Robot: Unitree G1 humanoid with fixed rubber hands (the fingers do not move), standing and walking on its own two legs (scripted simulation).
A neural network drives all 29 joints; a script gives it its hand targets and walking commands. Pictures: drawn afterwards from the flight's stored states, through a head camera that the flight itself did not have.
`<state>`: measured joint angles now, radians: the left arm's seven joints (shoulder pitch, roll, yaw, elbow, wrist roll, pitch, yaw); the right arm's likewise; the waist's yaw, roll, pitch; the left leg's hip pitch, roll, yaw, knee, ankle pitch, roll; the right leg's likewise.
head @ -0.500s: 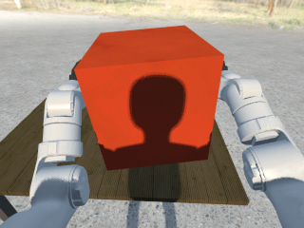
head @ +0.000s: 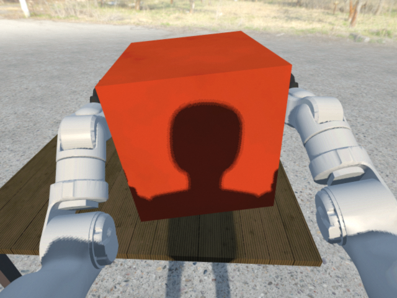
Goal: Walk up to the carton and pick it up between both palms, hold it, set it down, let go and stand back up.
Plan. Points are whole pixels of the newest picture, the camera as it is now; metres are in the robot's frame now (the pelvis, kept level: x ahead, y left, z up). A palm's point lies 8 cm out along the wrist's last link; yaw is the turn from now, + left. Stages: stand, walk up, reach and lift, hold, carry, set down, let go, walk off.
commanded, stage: hold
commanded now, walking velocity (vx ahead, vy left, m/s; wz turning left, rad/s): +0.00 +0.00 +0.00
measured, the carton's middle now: (195, 117) +0.41 +0.00 +0.25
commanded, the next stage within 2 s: none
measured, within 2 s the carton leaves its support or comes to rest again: neither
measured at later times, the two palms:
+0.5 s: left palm (102, 115) +0.38 +0.19 +0.27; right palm (280, 102) +0.39 -0.16 +0.29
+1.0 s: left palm (102, 112) +0.37 +0.18 +0.28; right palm (286, 100) +0.38 -0.17 +0.30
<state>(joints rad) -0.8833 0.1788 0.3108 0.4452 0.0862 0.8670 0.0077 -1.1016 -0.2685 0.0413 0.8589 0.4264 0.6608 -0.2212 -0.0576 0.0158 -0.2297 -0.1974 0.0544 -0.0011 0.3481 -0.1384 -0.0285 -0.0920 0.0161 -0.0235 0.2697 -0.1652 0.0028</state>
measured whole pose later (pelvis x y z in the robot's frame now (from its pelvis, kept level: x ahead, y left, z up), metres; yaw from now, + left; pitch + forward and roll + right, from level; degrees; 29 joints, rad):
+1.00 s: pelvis +0.00 +0.00 +0.00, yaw +0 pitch -1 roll -1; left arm -0.87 0.18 0.31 0.43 0.08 0.86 0.01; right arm -1.09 -0.27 0.05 0.84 0.43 0.67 -0.22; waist -0.06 0.02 -0.23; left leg -0.19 0.06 -0.01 0.35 -0.14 -0.03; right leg -0.08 0.02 -0.03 0.27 -0.17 0.00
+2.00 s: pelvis +0.01 +0.00 +0.00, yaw +0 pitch -1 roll -1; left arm -0.86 0.17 0.31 0.41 0.09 0.87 0.01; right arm -1.08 -0.28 0.07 0.82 0.44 0.67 -0.22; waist -0.06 0.02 -0.23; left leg -0.19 0.06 -0.01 0.36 -0.15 -0.03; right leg -0.07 0.02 -0.02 0.26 -0.17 0.00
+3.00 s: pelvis +0.01 +0.00 +0.00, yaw +0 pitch -1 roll -1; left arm -0.85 0.17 0.30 0.39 0.09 0.87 0.02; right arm -1.07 -0.28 0.08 0.81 0.45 0.67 -0.22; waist -0.06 0.02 -0.23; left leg -0.19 0.06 -0.01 0.36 -0.16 -0.03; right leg -0.07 0.02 -0.02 0.26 -0.18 0.00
